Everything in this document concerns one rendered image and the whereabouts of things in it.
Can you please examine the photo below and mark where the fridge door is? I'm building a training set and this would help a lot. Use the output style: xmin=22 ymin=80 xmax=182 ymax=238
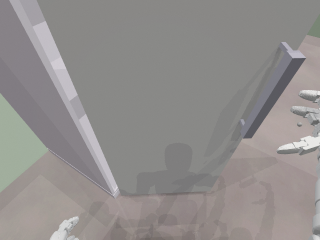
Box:
xmin=37 ymin=0 xmax=320 ymax=196

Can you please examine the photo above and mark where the handle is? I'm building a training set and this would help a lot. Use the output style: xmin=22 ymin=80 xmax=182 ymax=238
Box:
xmin=239 ymin=42 xmax=306 ymax=139

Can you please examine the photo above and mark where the robot left hand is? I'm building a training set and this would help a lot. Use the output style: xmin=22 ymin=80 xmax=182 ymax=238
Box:
xmin=50 ymin=216 xmax=79 ymax=240

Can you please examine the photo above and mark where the robot right hand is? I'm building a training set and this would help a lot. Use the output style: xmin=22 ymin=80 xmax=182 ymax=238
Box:
xmin=276 ymin=90 xmax=320 ymax=156

